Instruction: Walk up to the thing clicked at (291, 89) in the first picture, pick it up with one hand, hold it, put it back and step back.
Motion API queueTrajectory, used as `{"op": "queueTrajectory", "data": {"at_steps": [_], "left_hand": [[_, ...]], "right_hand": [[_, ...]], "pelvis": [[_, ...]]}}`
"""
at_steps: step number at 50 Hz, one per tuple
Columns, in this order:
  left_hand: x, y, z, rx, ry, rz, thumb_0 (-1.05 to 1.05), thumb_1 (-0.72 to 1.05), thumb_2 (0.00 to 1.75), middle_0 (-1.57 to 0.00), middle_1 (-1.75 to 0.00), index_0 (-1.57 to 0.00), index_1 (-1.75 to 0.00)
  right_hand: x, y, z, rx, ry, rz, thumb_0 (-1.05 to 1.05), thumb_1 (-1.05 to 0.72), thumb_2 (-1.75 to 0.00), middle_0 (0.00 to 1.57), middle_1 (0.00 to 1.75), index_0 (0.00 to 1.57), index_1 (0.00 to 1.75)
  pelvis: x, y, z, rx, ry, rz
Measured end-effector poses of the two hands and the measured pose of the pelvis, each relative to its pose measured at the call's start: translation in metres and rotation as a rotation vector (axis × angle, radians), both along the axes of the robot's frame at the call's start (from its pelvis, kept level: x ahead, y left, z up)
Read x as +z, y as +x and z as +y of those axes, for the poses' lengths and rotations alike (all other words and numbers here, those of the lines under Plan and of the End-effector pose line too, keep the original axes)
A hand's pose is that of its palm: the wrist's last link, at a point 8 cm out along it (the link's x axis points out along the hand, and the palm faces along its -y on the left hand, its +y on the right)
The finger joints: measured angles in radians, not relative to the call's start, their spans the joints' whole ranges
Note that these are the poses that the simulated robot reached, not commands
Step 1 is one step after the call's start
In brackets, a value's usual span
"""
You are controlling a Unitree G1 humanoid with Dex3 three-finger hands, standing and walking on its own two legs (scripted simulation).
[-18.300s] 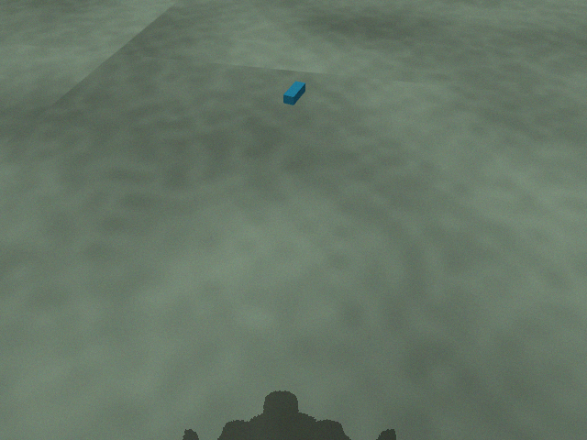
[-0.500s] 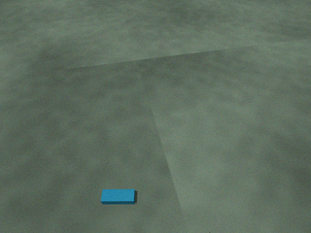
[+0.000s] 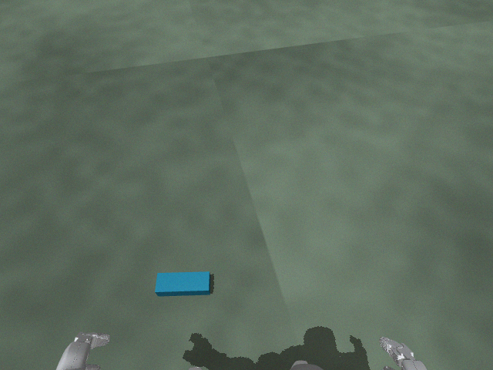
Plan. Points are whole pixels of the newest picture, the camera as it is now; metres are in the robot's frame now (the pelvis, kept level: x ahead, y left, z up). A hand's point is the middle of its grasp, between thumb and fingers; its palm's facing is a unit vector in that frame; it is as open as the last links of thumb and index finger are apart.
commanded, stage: rise first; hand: left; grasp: from above
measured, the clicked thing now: (183, 283) +0.48 +0.23 -0.72
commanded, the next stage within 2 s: none
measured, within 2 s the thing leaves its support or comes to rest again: neither
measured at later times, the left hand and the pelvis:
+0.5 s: hand out of the picture +0.15 +0.27 -0.25, palm faces -0.30 -0.77 -0.56, open 14.2 cm; pelvis -0.02 +0.01 -0.10, yaw +0 degrees
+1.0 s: hand (144, 317) +0.30 +0.28 -0.44, palm faces -0.49 -0.27 -0.83, open 14.0 cm; pelvis -0.08 +0.00 -0.30, yaw -1 degrees
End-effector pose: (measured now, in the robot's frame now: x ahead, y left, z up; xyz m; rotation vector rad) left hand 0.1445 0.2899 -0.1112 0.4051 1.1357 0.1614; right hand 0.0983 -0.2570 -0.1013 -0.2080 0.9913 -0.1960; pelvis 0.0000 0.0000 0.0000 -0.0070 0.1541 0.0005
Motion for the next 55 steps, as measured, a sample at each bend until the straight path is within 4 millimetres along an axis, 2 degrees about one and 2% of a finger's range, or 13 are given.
{"op": "queueTrajectory", "data": {"at_steps": [8, 18, 24, 30, 37, 44, 49, 55], "left_hand": [[-0.022, -0.011, 0.004, -0.058, 0.028, -0.023, -0.01, -0.45, 1.00, -0.06, -1.06, -0.07, -1.06], [-0.045, -0.021, 0.006, -0.129, 0.084, -0.007, -0.01, -0.56, 1.00, -0.07, -1.06, -0.07, -1.06], [-0.082, 0.001, 0.013, -0.243, 0.172, -0.011, -0.01, -0.56, 0.99, -0.08, -1.07, -0.07, -1.07], [-0.135, 0.043, 0.013, -0.411, 0.272, -0.079, -0.01, -0.55, 0.98, -0.08, -1.08, -0.09, -1.07], [-0.190, 0.091, 0.010, -0.579, 0.402, -0.155, -0.01, -0.55, 0.99, -0.08, -1.09, -0.09, -1.09], [-0.237, 0.133, 0.008, -0.731, 0.504, -0.188, -0.01, -0.56, 1.02, -0.08, -1.09, -0.08, -1.09], [-0.268, 0.160, 0.005, -0.838, 0.551, -0.216, -0.01, -0.54, 1.03, -0.07, -1.09, -0.08, -1.08], [-0.299, 0.185, 0.000, -0.943, 0.598, -0.253, -0.01, -0.52, 1.03, -0.07, -1.08, -0.07, -1.07]], "right_hand": [[-0.013, 0.023, 0.004, 0.039, -0.037, -0.089, 0.01, -0.87, -0.89, 0.20, 0.30, 0.21, 0.30], [-0.032, 0.049, 0.019, 0.100, -0.038, -0.195, 0.01, -0.90, -0.90, 0.20, 0.30, 0.21, 0.30], [-0.066, 0.056, 0.020, 0.145, -0.039, -0.226, 0.01, -0.90, -0.90, 0.20, 0.30, 0.21, 0.30], [-0.126, 0.051, 0.009, 0.163, -0.051, -0.187, 0.01, -0.89, -0.89, 0.20, 0.30, 0.21, 0.30], [-0.209, 0.026, -0.008, 0.139, -0.049, -0.068, 0.01, -0.90, -0.90, 0.20, 0.30, 0.21, 0.30], [-0.281, -0.021, -0.018, 0.113, -0.039, 0.081, 0.01, -0.90, -0.90, 0.20, 0.30, 0.21, 0.30], [-0.316, -0.060, -0.021, 0.088, -0.044, 0.182, 0.01, -0.89, -0.89, 0.20, 0.30, 0.21, 0.30], [-0.340, -0.103, -0.024, 0.050, -0.064, 0.289, 0.01, -0.88, -0.89, 0.20, 0.30, 0.21, 0.30]], "pelvis": [[-0.027, -0.005, 0.007, 0.004, -0.013, 0.058], [-0.057, -0.012, 0.009, 0.011, -0.027, 0.129], [-0.092, -0.020, 0.007, 0.014, -0.026, 0.211], [-0.146, -0.032, 0.005, 0.015, -0.021, 0.309], [-0.209, -0.048, 0.001, 0.014, -0.020, 0.395], [-0.264, -0.067, -0.003, 0.011, -0.024, 0.433], [-0.297, -0.078, -0.003, 0.004, -0.033, 0.437], [-0.328, -0.087, 0.000, -0.005, -0.050, 0.433]]}}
